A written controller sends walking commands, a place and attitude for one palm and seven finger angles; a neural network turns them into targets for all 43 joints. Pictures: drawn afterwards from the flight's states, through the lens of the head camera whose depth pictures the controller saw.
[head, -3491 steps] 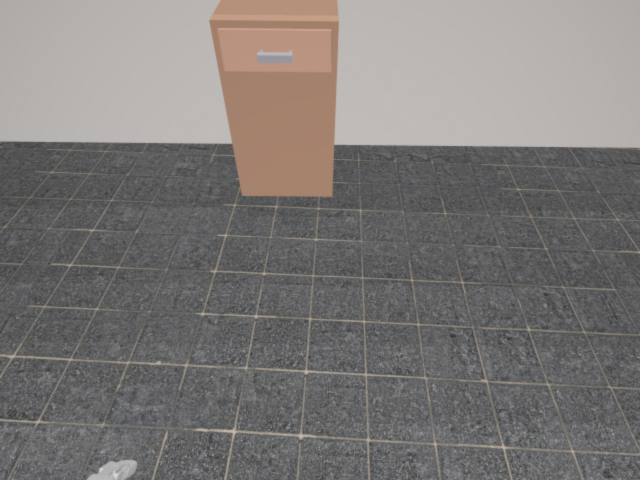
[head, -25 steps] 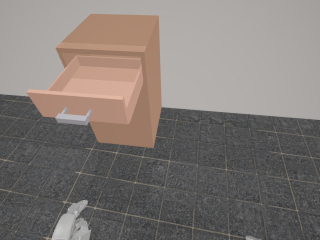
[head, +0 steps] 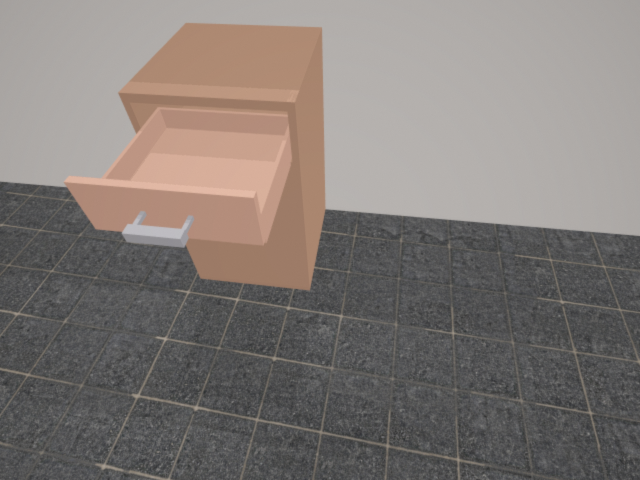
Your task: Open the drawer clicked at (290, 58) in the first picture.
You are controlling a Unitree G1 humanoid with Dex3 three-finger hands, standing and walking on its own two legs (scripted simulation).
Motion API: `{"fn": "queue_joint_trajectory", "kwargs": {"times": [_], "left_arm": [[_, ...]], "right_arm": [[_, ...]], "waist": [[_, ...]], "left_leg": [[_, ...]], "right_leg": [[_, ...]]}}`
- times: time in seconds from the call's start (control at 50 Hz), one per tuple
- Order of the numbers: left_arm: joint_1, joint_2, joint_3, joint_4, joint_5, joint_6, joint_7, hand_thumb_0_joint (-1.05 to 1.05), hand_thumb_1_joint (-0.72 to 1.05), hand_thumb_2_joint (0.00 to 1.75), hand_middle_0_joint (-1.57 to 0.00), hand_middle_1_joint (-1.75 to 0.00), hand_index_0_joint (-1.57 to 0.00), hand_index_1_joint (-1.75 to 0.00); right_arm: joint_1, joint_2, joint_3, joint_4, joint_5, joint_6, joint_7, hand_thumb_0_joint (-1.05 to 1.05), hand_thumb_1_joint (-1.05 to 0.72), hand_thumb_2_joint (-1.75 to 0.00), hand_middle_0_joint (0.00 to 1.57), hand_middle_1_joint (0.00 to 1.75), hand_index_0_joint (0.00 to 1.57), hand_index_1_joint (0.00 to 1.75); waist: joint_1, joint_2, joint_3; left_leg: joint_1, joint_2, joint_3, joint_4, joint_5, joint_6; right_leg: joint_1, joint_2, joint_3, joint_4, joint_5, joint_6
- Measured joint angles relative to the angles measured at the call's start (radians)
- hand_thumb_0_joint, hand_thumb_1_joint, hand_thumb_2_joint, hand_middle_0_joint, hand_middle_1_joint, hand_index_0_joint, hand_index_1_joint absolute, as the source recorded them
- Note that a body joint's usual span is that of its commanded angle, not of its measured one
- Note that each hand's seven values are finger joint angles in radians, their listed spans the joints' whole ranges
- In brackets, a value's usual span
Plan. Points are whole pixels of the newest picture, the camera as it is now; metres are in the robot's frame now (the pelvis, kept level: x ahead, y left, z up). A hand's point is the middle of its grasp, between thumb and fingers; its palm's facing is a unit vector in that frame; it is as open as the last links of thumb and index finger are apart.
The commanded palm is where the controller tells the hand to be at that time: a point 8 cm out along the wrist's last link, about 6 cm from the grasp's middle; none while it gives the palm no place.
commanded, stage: let the arm hang, fingers relaxed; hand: left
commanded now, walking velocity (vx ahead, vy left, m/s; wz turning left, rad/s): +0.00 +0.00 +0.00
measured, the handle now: (160, 227) +0.57 +0.36 -0.09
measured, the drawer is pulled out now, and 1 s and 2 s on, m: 0.30 0.30 0.30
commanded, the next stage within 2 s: look to check the result in 0.40 s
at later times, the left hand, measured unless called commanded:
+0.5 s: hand out of the picture +0.00 +0.16 -0.17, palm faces +0.03 -0.98 -0.19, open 7.3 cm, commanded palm none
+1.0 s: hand out of the picture +0.02 +0.15 -0.17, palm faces +0.04 -0.98 -0.20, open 7.3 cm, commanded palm none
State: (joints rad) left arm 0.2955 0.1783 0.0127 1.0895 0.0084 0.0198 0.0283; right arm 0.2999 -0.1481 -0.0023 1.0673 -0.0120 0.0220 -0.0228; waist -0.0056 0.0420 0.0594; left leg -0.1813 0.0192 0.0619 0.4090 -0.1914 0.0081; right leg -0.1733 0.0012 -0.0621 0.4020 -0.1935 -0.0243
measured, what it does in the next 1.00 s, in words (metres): stands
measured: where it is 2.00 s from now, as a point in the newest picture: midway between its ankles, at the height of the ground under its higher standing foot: outside the picture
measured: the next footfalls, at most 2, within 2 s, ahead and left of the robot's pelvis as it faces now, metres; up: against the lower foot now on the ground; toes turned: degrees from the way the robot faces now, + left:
none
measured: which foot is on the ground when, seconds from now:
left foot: down 0.00-1.00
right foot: down 0.00-1.00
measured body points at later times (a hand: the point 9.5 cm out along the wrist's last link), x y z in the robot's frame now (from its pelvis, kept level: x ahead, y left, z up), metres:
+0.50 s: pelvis +0.01 -0.01 +0.00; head +0.02 -0.01 +0.45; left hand +0.00 +0.21 -0.16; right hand -0.03 -0.21 -0.17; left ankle +0.02 +0.11 -0.74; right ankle +0.02 -0.10 -0.74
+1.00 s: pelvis +0.02 -0.02 +0.00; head +0.04 -0.03 +0.45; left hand +0.02 +0.20 -0.16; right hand +0.01 -0.23 -0.17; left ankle +0.02 +0.11 -0.74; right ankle +0.02 -0.10 -0.74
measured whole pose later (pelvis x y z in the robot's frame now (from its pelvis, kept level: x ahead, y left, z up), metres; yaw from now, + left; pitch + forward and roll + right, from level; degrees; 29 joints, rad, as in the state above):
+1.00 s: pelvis +0.02 -0.02 +0.00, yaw +0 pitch -1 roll +0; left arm 0.27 0.13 0.02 1.14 0.01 -0.01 0.04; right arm 0.29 -0.13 -0.02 1.12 -0.01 0.00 -0.04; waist -0.01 0.02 0.06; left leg -0.15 0.04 0.06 0.39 -0.21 -0.02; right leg -0.15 0.02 -0.06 0.39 -0.22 -0.05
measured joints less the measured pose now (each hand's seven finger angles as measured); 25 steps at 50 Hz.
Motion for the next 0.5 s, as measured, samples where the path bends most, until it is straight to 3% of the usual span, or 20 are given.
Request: {"fn": "queue_joint_trajectory", "kwargs": {"times": [0.22,0.5], "left_arm": [[-0.018,-0.05,-0.003,0.024,0.002,-0.009,0.001,0.0,0.91,0.9,-0.2,-0.29,-0.2,-0.3],[-0.009,-0.055,0.004,0.043,-0.001,-0.017,0.007,0.0,0.91,0.9,-0.2,-0.29,-0.2,-0.3]], "right_arm": [[0.029,0.025,-0.007,0.039,-0.001,-0.009,-0.002,0.01,-0.91,-0.9,0.2,0.3,0.2,0.29],[0.036,0.036,-0.012,0.052,0.001,-0.015,-0.009,0.01,-0.91,-0.9,0.2,0.3,0.2,0.29]], "waist": [[-0.008,-0.027,-0.007],[-0.009,-0.026,-0.004]], "left_leg": [[-0.005,-0.002,0.009,-0.009,0.006,0.0],[0.002,0.005,0.005,-0.008,-0.006,-0.009]], "right_leg": [[-0.017,-0.002,0.009,0.01,-0.001,0.0],[-0.008,0.006,0.005,0.008,-0.013,-0.008]]}}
